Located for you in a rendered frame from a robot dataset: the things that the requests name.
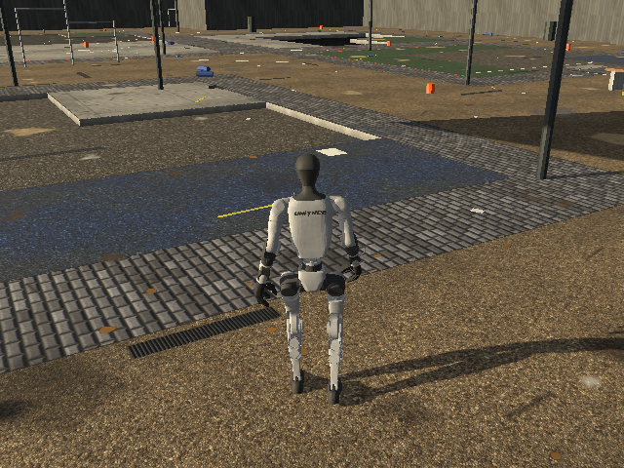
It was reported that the robot right forearm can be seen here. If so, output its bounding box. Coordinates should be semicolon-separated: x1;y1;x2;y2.
345;232;361;267

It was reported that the right robot upper arm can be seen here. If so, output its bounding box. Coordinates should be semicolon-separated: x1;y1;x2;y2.
330;195;356;248

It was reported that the robot head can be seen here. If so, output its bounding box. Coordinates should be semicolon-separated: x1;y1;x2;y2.
292;154;326;201

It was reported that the robot left forearm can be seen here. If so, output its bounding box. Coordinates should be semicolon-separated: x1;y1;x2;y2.
256;239;276;284

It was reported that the right robot foot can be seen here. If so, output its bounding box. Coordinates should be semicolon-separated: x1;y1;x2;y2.
328;378;342;405

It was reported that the left robot hand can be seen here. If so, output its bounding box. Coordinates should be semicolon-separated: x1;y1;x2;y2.
254;281;277;307

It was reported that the right robot hand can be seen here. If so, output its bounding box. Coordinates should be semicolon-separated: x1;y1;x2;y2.
339;263;362;283

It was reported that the left robot upper arm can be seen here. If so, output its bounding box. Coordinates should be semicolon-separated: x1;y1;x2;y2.
266;197;290;254

